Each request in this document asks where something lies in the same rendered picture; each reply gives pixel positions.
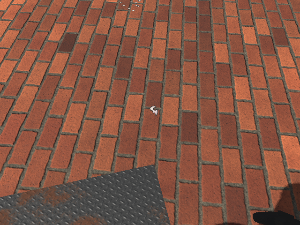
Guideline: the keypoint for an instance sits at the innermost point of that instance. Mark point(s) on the robot right hand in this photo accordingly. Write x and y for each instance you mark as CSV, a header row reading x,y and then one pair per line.
x,y
275,218

